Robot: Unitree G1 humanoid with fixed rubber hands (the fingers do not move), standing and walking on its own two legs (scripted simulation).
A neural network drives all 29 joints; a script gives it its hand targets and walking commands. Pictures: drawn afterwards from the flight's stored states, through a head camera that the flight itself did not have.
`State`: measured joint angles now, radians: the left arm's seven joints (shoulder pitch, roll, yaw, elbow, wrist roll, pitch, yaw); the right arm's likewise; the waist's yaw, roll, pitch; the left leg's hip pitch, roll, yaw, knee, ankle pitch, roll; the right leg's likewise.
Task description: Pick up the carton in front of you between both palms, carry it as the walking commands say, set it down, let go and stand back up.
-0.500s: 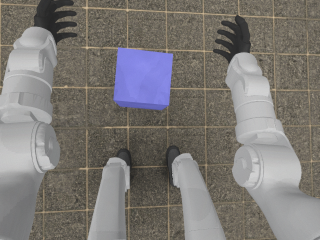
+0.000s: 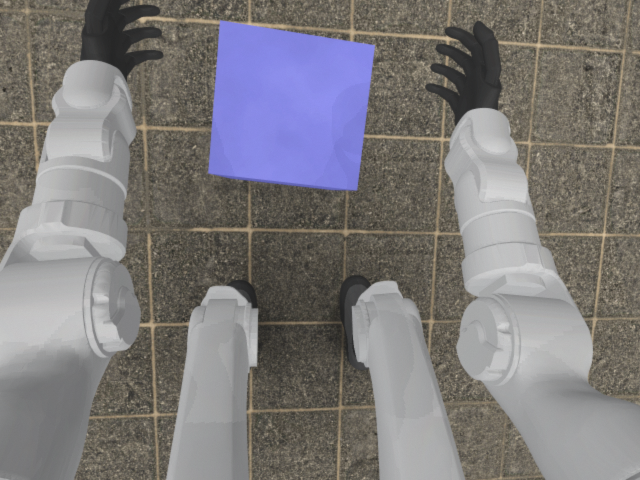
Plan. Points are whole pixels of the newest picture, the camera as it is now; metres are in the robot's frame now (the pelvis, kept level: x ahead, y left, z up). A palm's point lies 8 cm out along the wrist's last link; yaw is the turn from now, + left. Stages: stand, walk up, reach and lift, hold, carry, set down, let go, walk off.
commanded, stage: reach and lift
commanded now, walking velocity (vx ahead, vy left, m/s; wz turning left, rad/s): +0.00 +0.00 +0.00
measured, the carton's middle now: (288, 124) +0.51 +0.03 -0.41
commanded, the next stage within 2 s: none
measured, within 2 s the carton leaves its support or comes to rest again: leaves its support in 1.30 s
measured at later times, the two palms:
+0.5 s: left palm (168, 105) +0.52 +0.21 -0.34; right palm (411, 132) +0.49 -0.16 -0.34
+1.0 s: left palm (188, 105) +0.52 +0.18 -0.34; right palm (395, 131) +0.49 -0.14 -0.34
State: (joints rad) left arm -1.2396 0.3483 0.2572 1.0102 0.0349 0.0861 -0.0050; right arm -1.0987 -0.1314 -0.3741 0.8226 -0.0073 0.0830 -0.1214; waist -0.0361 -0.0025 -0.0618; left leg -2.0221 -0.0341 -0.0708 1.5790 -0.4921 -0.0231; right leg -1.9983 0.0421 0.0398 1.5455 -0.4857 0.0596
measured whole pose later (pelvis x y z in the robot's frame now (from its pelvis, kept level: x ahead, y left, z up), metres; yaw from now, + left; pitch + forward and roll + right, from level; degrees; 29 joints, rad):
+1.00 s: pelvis -0.05 +0.00 -0.16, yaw -1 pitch +37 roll -3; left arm -1.60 0.44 -0.06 1.25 -0.21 0.06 0.05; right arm -1.47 -0.21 -0.18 1.09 0.20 0.05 -0.17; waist -0.03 -0.03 0.39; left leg -2.27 -0.02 -0.06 2.18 -0.55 -0.01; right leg -2.24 0.06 0.03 2.13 -0.54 0.08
